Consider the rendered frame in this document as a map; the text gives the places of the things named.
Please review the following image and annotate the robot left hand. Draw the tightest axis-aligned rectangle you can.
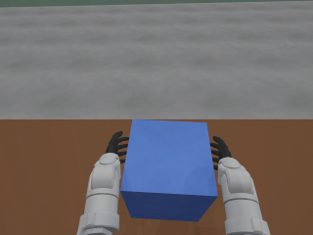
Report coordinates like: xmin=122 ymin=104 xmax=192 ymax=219
xmin=105 ymin=131 xmax=129 ymax=164

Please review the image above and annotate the robot right forearm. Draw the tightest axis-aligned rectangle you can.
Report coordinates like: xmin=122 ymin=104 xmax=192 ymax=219
xmin=217 ymin=157 xmax=271 ymax=235

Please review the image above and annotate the carton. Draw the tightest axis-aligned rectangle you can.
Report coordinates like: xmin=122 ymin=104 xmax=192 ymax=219
xmin=120 ymin=119 xmax=218 ymax=222

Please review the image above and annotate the robot left forearm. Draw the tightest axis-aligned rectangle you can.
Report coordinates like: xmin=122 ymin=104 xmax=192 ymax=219
xmin=76 ymin=153 xmax=121 ymax=235

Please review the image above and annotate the robot right hand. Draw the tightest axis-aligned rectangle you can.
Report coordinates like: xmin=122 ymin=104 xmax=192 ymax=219
xmin=209 ymin=136 xmax=232 ymax=170

